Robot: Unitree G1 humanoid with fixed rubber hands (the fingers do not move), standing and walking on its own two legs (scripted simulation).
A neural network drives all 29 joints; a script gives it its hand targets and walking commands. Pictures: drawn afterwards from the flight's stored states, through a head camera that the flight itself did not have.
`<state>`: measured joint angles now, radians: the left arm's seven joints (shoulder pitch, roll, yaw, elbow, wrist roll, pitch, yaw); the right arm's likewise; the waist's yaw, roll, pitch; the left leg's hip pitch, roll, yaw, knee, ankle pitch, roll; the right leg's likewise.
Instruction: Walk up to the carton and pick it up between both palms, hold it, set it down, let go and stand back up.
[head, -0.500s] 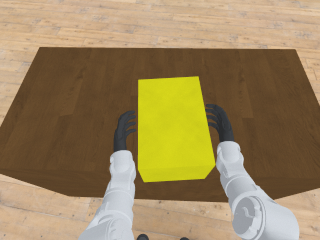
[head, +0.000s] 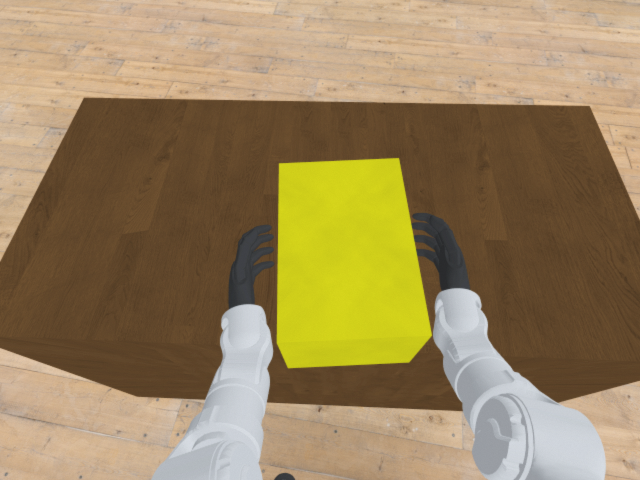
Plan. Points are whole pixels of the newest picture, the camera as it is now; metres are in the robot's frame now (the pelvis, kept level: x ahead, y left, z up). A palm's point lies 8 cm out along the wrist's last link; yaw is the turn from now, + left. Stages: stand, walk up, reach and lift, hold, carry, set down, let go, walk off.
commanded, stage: reach and lift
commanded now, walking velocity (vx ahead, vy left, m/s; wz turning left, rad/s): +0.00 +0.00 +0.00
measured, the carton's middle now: (343, 262) +0.42 +0.01 -0.06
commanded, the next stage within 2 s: none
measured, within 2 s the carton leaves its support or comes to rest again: leaves its support in 0.28 s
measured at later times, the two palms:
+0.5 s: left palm (238, 283) +0.35 +0.14 +0.01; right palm (457, 268) +0.37 -0.13 +0.02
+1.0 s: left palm (206, 250) +0.35 +0.16 +0.10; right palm (466, 252) +0.36 -0.11 +0.09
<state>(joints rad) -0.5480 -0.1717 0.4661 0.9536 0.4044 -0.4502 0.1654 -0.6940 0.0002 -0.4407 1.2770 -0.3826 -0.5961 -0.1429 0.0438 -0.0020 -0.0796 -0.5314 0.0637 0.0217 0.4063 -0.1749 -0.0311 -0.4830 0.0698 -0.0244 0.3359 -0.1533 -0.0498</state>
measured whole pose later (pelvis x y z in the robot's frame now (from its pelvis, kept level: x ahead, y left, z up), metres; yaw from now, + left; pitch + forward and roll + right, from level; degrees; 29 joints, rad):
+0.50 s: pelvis -0.02 +0.00 +0.00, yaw +1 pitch +14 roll -1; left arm -0.60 -0.09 0.31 1.04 0.21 -0.38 0.19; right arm -0.70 -0.02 -0.27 1.23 -0.21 -0.47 -0.17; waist 0.03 0.00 -0.13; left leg -0.51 0.06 0.00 0.44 -0.17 -0.03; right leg -0.45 0.06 -0.04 0.37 -0.16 -0.05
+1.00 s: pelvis -0.01 +0.02 +0.01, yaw +3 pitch +0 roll -1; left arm -0.50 -0.12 0.19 0.47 0.24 0.20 0.14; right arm -0.55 -0.03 -0.05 0.76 0.08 -0.02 -0.19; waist -0.03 -0.02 -0.01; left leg -0.19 0.02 -0.01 0.38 -0.18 0.00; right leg -0.12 0.03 -0.05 0.28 -0.16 -0.02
